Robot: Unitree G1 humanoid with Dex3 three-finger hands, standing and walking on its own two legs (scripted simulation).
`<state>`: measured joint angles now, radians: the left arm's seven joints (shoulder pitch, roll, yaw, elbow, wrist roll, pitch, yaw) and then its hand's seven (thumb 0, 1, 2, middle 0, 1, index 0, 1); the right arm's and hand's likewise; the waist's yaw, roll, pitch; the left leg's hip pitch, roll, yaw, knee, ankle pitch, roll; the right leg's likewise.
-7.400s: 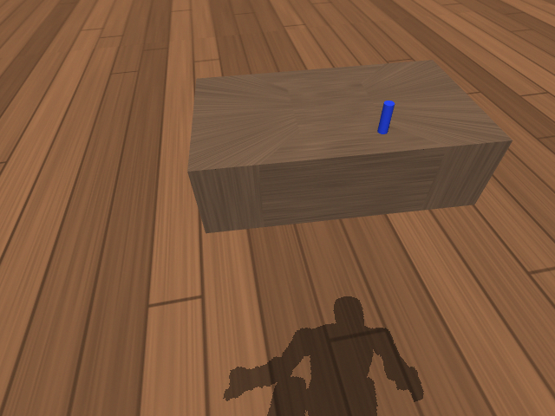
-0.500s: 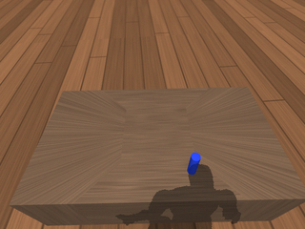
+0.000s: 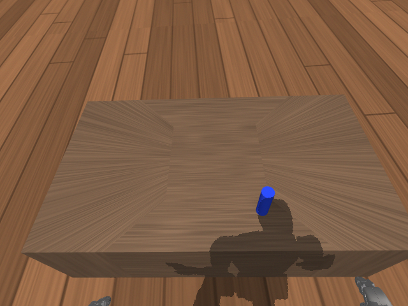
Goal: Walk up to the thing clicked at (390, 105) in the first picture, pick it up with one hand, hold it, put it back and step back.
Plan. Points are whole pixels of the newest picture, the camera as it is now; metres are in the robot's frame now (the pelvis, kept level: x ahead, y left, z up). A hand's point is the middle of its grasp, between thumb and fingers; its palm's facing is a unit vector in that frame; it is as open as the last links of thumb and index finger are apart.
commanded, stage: go down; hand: right
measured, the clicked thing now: (264, 201) +0.49 -0.16 -0.31
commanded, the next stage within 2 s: none
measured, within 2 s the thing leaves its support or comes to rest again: neither
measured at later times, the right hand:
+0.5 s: hand out of the picture +0.16 -0.26 -0.14, palm faces +0.04 +0.95 -0.31, open 17.2 cm
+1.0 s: hand (361, 301) +0.18 -0.28 -0.12, palm faces +0.13 +0.94 -0.31, open 17.4 cm
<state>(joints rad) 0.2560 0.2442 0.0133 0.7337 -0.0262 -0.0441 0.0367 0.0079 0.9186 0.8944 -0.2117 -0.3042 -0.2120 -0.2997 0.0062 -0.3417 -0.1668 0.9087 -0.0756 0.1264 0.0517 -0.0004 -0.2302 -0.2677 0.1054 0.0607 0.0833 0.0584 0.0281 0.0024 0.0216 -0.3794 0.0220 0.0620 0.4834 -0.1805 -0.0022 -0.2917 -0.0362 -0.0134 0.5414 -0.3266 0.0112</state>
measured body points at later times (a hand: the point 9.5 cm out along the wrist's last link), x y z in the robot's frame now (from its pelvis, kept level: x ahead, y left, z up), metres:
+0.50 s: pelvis +0.02 -0.02 -0.02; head +0.06 -0.03 +0.42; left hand +0.17 +0.23 -0.11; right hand +0.15 -0.31 -0.12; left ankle +0.04 +0.12 -0.73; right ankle -0.03 -0.12 -0.73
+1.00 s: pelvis +0.00 -0.01 -0.05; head +0.04 -0.03 +0.40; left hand +0.16 +0.24 -0.12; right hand +0.17 -0.33 -0.10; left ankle +0.04 +0.12 -0.73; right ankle -0.03 -0.12 -0.73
